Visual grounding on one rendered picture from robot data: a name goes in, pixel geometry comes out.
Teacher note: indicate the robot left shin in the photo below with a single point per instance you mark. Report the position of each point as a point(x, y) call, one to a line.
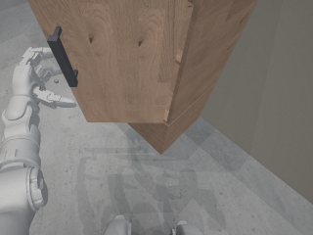
point(119, 217)

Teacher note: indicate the left robot hand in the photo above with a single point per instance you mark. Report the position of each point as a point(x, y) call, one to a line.
point(25, 79)

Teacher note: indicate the robot left forearm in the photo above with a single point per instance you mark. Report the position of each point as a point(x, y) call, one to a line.
point(21, 139)

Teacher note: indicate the right robot thigh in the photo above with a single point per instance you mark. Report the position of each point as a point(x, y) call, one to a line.
point(185, 229)

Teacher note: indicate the cupboard door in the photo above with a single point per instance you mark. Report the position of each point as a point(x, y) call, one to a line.
point(124, 50)

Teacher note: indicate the left robot upper arm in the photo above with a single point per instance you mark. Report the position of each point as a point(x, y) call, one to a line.
point(22, 193)

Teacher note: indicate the handle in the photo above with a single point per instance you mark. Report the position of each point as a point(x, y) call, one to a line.
point(61, 57)

